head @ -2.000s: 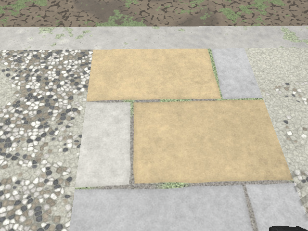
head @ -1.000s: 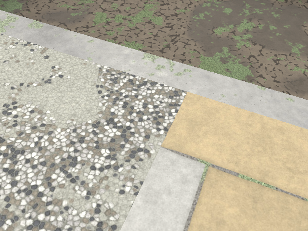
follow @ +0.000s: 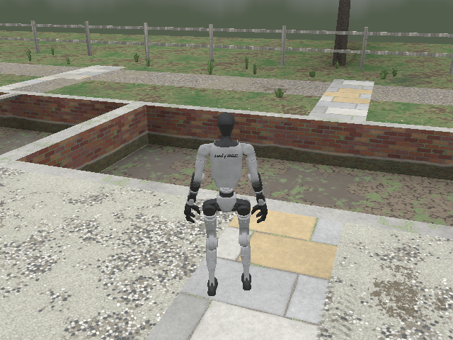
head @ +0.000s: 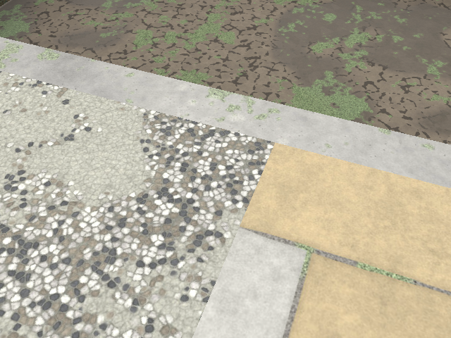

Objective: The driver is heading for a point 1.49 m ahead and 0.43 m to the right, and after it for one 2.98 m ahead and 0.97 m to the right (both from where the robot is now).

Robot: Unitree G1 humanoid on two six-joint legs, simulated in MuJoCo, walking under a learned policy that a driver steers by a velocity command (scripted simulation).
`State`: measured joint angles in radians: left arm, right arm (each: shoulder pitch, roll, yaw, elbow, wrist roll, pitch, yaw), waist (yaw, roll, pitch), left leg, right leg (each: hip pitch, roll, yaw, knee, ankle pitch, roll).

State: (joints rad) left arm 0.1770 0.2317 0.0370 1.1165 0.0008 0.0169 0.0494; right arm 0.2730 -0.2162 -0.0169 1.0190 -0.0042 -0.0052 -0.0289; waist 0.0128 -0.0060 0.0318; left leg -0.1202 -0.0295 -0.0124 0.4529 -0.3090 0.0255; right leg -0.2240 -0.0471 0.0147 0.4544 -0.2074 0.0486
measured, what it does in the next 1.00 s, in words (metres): shifts its weight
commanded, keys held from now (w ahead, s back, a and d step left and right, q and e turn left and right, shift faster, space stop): no key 0.76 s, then w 0.24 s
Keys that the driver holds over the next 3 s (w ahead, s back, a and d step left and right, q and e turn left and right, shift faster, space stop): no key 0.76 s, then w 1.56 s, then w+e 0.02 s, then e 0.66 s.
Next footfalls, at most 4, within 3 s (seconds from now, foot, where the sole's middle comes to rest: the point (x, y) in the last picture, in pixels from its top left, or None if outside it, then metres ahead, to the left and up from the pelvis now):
1.52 left None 0.48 0.07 -0.78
2.06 right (290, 258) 0.78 -0.18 -0.78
2.56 left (226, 192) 1.06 0.04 -0.78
2.96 right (289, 224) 0.92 -0.19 -0.78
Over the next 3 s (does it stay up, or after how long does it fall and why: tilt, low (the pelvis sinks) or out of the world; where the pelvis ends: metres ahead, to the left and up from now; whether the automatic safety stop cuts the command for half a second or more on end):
stays up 0.90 -0.08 -0.02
